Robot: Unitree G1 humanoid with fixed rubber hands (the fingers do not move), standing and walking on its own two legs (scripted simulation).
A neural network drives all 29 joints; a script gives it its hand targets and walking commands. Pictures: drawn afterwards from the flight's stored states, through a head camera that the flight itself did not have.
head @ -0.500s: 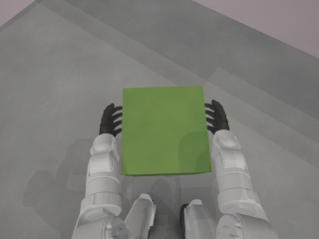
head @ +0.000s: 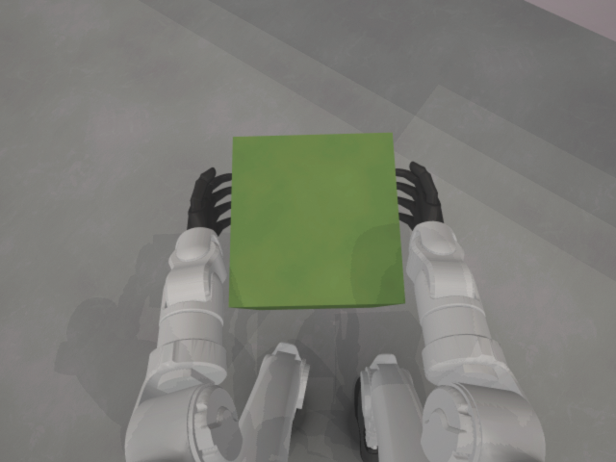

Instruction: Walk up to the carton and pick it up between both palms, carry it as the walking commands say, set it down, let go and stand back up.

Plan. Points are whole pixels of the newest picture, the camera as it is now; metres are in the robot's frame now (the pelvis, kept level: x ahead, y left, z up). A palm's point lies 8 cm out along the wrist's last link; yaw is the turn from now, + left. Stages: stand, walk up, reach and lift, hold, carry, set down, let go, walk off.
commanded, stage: set down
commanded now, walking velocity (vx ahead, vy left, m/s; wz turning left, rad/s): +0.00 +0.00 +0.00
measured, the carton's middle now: (314, 237) +0.42 +0.06 -0.14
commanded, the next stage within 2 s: none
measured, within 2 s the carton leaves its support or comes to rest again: neither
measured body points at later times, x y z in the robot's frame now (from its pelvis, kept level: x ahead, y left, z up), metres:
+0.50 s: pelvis -0.02 +0.01 -0.07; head +0.23 +0.01 +0.30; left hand +0.43 +0.21 -0.16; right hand +0.47 -0.09 -0.16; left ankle +0.07 +0.12 -0.58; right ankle +0.07 -0.10 -0.58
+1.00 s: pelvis -0.03 +0.01 -0.14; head +0.26 +0.02 +0.20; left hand +0.46 +0.21 -0.24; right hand +0.49 -0.08 -0.25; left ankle +0.07 +0.12 -0.58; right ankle +0.07 -0.10 -0.58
